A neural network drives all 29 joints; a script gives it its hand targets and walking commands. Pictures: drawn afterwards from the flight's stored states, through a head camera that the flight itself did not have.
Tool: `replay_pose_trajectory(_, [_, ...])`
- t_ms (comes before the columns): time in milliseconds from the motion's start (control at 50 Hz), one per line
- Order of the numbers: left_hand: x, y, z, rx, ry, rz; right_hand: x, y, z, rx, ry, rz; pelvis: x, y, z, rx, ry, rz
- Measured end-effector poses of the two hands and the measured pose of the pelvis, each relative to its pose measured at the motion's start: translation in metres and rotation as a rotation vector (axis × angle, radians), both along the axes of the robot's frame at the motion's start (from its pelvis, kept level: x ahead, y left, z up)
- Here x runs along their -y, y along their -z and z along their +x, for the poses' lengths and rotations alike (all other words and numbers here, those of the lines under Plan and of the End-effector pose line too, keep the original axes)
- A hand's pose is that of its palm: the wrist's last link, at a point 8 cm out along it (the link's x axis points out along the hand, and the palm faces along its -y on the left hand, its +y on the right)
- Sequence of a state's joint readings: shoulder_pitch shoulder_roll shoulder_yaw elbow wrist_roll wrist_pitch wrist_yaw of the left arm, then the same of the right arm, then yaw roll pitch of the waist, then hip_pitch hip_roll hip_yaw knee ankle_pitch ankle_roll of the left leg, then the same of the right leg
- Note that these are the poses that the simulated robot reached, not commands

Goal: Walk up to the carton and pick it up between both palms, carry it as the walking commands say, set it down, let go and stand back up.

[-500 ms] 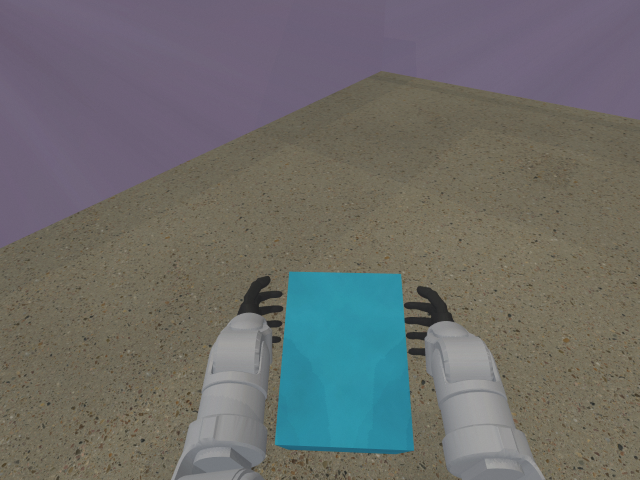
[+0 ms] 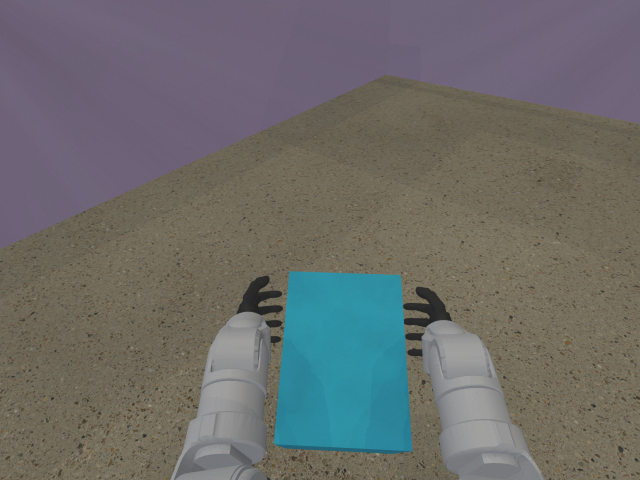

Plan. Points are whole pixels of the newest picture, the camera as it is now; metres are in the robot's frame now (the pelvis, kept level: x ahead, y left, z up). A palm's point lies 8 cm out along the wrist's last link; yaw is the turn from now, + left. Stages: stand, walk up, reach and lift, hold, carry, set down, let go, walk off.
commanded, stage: hold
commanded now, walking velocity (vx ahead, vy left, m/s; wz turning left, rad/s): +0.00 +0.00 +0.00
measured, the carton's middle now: (341, 364) +0.32 +0.00 -0.04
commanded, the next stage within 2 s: carry in 1.42 s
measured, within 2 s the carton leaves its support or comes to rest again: neither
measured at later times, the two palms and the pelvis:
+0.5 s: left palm (246, 325) +0.31 +0.13 +0.07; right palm (436, 336) +0.30 -0.12 +0.05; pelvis +0.01 +0.00 +0.00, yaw +0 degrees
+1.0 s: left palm (242, 324) +0.31 +0.13 +0.07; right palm (432, 338) +0.30 -0.12 +0.05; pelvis +0.01 +0.01 +0.00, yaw +0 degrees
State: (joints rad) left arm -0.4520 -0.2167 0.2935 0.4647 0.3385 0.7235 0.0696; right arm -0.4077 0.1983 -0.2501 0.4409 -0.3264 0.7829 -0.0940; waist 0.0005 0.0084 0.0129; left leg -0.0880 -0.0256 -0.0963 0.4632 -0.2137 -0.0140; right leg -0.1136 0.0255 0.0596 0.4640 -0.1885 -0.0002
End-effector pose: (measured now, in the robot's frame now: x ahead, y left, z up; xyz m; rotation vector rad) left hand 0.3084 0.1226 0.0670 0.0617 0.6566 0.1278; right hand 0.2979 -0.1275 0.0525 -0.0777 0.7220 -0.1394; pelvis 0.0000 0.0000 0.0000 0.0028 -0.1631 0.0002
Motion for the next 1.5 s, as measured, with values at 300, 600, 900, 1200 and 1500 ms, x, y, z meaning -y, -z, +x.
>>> replay_pose_trajectory(300, [-0.001, 0.001, 0.003, 0.007, 0.005, -0.007, -0.001, 0.001, 0.004, 0.000, -0.005, -0.007, 0.001, -0.001, 0.005, -0.007, 0.001, -0.001])
replay_pose_trajectory(600, [-0.008, 0.001, 0.004, 0.006, 0.022, -0.007, -0.006, 0.002, 0.001, -0.007, -0.020, -0.008, -0.006, -0.003, 0.009, -0.004, 0.004, -0.005])
replay_pose_trajectory(900, [-0.011, 0.000, 0.004, 0.012, 0.023, -0.006, -0.010, 0.002, 0.000, -0.007, -0.017, -0.005, -0.011, -0.002, 0.008, 0.001, 0.008, -0.006])
replay_pose_trajectory(1200, [-0.009, 0.000, 0.004, 0.014, 0.021, -0.007, -0.008, 0.002, 0.000, -0.008, -0.017, -0.006, -0.008, -0.002, 0.007, -0.001, 0.008, -0.005])
replay_pose_trajectory(1500, [-0.008, 0.005, 0.007, 0.023, -0.009, -0.014, -0.009, 0.002, 0.007, -0.002, -0.024, -0.033, -0.004, 0.004, 0.004, -0.100, -0.001, -0.007])
